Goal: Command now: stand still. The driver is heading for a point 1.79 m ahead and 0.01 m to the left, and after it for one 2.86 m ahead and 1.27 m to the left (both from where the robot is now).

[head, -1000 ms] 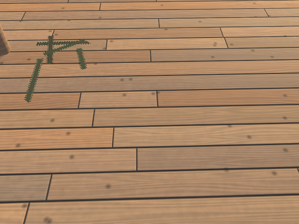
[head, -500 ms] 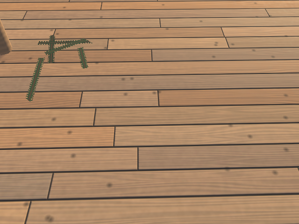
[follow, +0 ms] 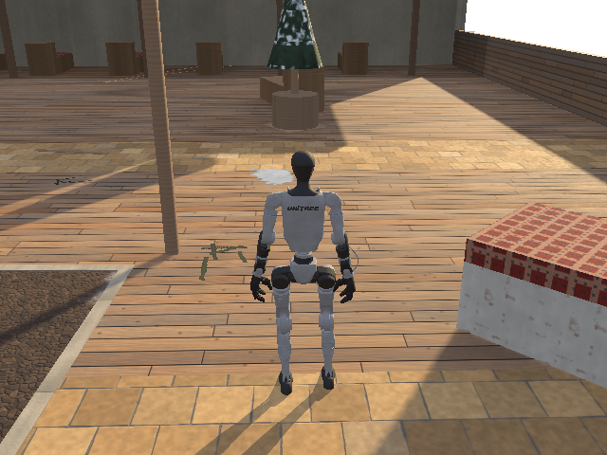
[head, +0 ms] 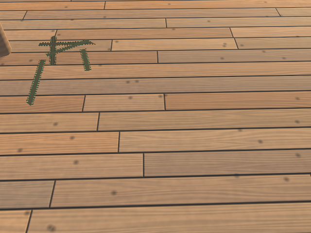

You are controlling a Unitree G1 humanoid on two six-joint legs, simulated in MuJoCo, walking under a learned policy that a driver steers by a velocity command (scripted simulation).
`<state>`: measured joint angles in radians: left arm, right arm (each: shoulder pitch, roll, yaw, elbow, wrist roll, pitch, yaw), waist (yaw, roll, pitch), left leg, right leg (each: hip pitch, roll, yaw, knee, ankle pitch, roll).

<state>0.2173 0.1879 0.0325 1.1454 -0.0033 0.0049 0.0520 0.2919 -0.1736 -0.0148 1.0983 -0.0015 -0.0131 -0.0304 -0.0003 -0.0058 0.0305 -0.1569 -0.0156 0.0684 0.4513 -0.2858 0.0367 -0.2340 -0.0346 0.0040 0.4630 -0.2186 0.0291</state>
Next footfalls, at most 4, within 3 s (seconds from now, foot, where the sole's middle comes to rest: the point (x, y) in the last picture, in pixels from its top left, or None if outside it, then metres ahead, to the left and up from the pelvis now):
1.14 right None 0.15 -0.17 -0.78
1.66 left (149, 226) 0.54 0.06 -0.78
2.22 right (200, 164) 0.84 -0.19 -0.78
2.78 left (152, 116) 1.16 0.05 -0.78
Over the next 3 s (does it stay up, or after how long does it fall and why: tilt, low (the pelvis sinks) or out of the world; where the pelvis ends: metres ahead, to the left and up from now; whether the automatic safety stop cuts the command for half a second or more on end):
stays up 1.10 -0.04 0.00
